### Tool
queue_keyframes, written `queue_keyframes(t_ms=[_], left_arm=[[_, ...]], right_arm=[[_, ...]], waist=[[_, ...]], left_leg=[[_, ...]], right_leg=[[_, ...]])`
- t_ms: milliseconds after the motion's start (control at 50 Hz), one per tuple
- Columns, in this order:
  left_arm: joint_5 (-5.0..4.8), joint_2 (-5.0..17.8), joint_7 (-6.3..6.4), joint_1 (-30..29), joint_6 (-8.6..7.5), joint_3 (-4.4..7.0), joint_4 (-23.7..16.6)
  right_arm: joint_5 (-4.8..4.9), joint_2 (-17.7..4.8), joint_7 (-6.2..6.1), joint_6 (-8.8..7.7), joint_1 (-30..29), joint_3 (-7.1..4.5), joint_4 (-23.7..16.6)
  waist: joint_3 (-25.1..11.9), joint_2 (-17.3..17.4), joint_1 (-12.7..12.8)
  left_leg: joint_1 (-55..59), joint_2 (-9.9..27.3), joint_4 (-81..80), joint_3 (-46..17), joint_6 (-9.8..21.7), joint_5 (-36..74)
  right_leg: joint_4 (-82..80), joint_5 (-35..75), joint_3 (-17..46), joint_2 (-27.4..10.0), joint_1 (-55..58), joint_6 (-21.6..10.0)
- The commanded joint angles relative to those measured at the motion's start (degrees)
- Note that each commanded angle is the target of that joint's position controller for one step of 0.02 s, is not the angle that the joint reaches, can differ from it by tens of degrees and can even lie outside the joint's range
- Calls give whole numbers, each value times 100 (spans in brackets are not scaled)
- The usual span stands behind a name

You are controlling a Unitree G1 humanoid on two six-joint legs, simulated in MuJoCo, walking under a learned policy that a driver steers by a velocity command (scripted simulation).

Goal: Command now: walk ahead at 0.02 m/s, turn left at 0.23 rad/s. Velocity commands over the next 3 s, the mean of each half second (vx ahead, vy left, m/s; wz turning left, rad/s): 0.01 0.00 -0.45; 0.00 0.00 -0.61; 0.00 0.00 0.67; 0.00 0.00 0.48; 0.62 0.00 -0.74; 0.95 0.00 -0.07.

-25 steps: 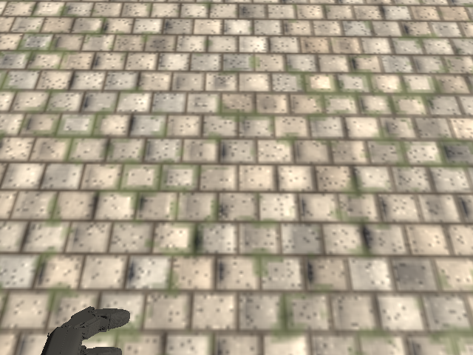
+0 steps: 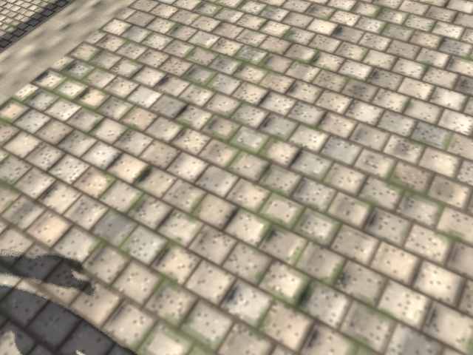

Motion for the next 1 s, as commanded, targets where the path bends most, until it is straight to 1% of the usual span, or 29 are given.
queue_keyframes(t_ms=[20,60,100,140,180,200,220,240,260,280,300,340,420,500,560,580,600,620,640,660,680,700,720,740,780,820,860,940,1000], left_arm=[[1,700,-86,203,-125,195,-100],[-1,595,-158,35,-129,141,-20],[33,999,-262,337,-9,335,88],[11,1130,-343,575,100,446,169],[-91,1106,-349,454,150,502,147],[-139,916,-323,529,121,481,108],[-210,429,-333,579,63,384,-63],[-126,581,-250,547,67,430,-83],[-36,892,-216,605,119,548,48],[-36,842,-232,863,181,594,219],[-20,793,-263,1057,253,609,320],[-31,667,-384,1023,325,582,290],[-77,427,-534,397,372,490,-64],[-127,356,-585,210,393,459,-323],[-104,392,-565,305,370,498,-409],[-45,409,-515,610,321,521,-328],[52,862,-417,1055,236,652,-221],[-47,1961,-375,1222,167,884,-336],[-134,1742,-376,1626,165,919,-289],[-117,1493,-334,1315,191,826,-290],[-105,1233,-282,785,243,746,-368],[-140,1069,-242,381,268,687,-466],[-132,973,-227,199,282,654,-533],[-129,992,-248,254,278,650,-523],[-119,1112,-274,444,247,697,-457],[-79,1014,-244,491,217,648,-423],[-33,815,-211,578,186,547,-345],[92,352,-174,435,95,268,-168],[117,786,-109,476,92,348,-2]], right_arm=[[19,-100,-22,13,323,49,-207],[-12,97,-65,54,323,200,-111],[0,55,-164,52,67,246,-133],[49,18,-237,-5,130,263,-98],[13,33,-322,-149,492,282,17],[-31,-262,-376,-221,595,217,49],[-109,-746,-427,-230,505,114,-35],[-128,-850,-423,-188,-47,63,-127],[-131,-308,-406,-222,-259,206,-226],[-88,75,-405,-250,-561,321,-294],[-84,206,-415,-263,-739,365,-357],[-84,180,-455,-298,-623,350,-344],[-102,-9,-432,-319,-33,227,-179],[-113,-235,-292,-368,-56,105,-160],[-4,-337,-207,-391,-94,26,-166],[50,-333,-181,-389,-91,3,-142],[59,-253,-147,-399,98,10,-157],[-53,340,-134,-345,-190,194,-723],[-189,99,-212,-267,-593,184,-723],[-104,90,-215,-255,-534,177,-675],[-46,26,-209,-294,-477,158,-580],[-78,-62,-218,-319,-460,127,-559],[-144,-119,-212,-306,-279,115,-452],[-167,-107,-193,-278,-174,117,-402],[-129,-14,-172,-244,-174,151,-406],[-68,18,-180,-214,-7,172,-283],[-37,67,-195,-193,-8,197,-219],[15,293,-141,-152,-37,304,-39],[67,11,-112,-135,-95,216,-48]], waist=[[-800,-1154,-64],[-805,-1393,-180],[-598,-1717,48],[-595,-1581,29],[-723,-1321,-236],[-864,-949,-211],[-908,367,-168],[-512,1071,-156],[-362,451,-7],[-315,292,223],[-312,358,326],[-370,623,231],[-464,633,-170],[-566,807,-192],[-651,724,-40],[-759,373,200],[-927,-654,436],[-890,-2269,327],[-1190,-1248,749],[-876,-1037,505],[-488,-816,259],[-384,-884,98],[-493,-958,23],[-639,-849,7],[-744,-682,52],[-847,-786,99],[-865,-908,179],[-741,-858,201],[-433,-895,202]], left_leg=[[140,-60,-409,-57,27,4],[657,248,-1842,355,83,-132],[906,213,-2591,800,130,-292],[1124,181,-3316,723,225,122],[1924,247,-4663,660,411,1028],[2653,805,-4969,217,582,1032],[3068,2253,-5288,-1121,1057,791],[1926,3146,-5401,-1574,1703,1913],[1568,2994,-5212,-1102,1801,2929],[1468,2628,-5069,-506,1641,3450],[1565,2324,-4969,-22,1457,3756],[2022,2094,-4788,488,1364,4277],[2727,2379,-4577,657,1413,4285],[2347,2517,-4252,1084,1213,4384],[2076,2610,-3610,1359,941,4131],[1687,2510,-2952,1636,672,3682],[654,2139,-1610,1942,271,2272],[-1259,946,-522,1818,-180,-1296],[-1354,1028,207,758,-129,-1335],[-1409,1114,332,598,-80,-843],[-1320,1253,37,536,-52,-177],[-1175,1270,-246,556,-60,218],[-918,1182,-269,630,-93,440],[-780,1090,-303,644,-112,514],[-759,996,-605,613,-131,566],[-768,994,-890,712,-112,651],[-547,1038,-1159,771,-51,699],[635,1055,-2265,843,161,741],[763,765,-2574,899,339,345]], right_leg=[[-614,2064,1131,-1098,580,-988],[-779,1069,1202,-873,470,-864],[-782,935,1608,-785,433,-927],[-644,1267,2000,-845,473,-901],[-415,951,2129,-674,120,-576],[-201,100,1988,-451,-513,-265],[897,-1339,1144,178,-1429,82],[2324,-2419,81,612,-1617,144],[3301,-2358,184,250,-1354,131],[3758,-2104,126,242,-1260,125],[4077,-1834,59,188,-1310,181],[4053,-1592,-117,100,-1575,326],[3021,-1577,-293,-74,-1680,424],[1907,-1662,-682,-17,-749,207],[986,-1361,-866,102,-134,15],[257,-702,-765,171,481,-87],[-509,110,445,-367,1451,-332],[-613,2779,3183,-2124,1925,-1271],[-511,2845,3023,-2123,2039,-1774],[-512,2283,2555,-1845,1708,-1737],[-622,1654,2087,-1408,1270,-1472],[-665,1409,1857,-1059,1032,-1232],[-618,1692,1681,-850,883,-1162],[-562,1869,1663,-788,850,-1133],[-497,1796,1808,-727,883,-1113],[-510,1825,1728,-794,1058,-1125],[-550,1921,1641,-844,1023,-1118],[-731,1472,1284,-877,496,-991],[-466,1711,1311,-1111,543,-1066]])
